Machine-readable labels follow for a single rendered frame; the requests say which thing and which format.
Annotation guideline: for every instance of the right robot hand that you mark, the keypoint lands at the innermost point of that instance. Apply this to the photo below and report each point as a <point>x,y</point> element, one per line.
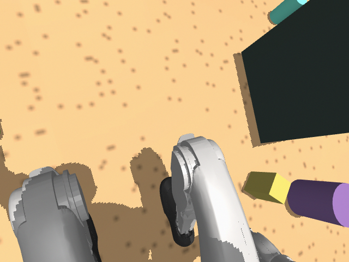
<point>266,251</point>

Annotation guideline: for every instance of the right robot foot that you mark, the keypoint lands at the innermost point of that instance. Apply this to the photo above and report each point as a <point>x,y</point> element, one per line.
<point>169,207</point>

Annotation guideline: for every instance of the left robot foot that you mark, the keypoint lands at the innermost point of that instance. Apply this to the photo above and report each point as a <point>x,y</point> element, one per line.
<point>94,238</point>

